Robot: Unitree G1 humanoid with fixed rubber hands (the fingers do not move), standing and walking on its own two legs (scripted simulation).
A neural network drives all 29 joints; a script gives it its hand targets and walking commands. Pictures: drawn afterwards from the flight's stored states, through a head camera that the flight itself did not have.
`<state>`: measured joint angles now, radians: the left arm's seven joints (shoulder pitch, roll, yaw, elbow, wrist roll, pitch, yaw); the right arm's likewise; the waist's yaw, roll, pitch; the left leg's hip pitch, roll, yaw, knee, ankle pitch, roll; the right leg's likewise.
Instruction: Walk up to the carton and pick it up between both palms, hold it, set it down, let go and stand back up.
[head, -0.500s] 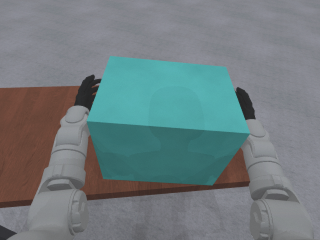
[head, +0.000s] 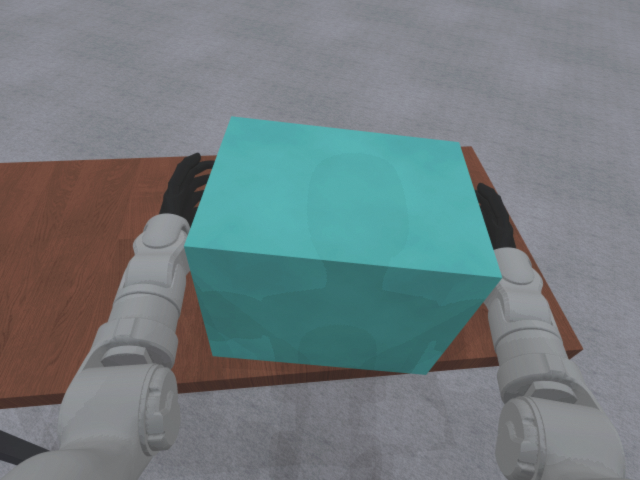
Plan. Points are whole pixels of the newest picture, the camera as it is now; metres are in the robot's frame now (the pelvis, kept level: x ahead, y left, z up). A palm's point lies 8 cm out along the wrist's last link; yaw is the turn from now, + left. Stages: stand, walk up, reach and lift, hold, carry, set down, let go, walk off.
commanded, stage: set down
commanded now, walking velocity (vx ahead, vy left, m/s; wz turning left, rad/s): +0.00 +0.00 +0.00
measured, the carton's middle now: (333, 251) +0.41 +0.00 +0.04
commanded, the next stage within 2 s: none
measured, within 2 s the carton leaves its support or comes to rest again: rests again in 0.86 s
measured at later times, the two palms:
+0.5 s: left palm (182, 230) +0.40 +0.20 +0.08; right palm (491, 249) +0.39 -0.20 +0.08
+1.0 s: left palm (184, 233) +0.41 +0.21 +0.07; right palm (488, 249) +0.40 -0.20 +0.07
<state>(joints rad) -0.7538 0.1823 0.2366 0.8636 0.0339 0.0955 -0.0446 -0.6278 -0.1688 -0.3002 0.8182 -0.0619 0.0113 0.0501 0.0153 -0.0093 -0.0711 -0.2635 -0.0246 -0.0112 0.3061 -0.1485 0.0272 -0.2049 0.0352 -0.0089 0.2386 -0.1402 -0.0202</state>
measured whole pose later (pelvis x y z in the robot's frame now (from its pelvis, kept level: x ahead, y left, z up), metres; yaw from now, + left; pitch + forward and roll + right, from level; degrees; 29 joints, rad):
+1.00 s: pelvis -0.01 +0.00 +0.00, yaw +0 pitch +10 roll -1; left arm -0.80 0.20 0.27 1.13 0.03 -0.19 -0.06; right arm -0.68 -0.14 -0.38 0.95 -0.14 -0.15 0.06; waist 0.00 -0.02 -0.09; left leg -0.36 -0.02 0.00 0.32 -0.14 0.03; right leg -0.31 0.03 -0.04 0.28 -0.15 -0.02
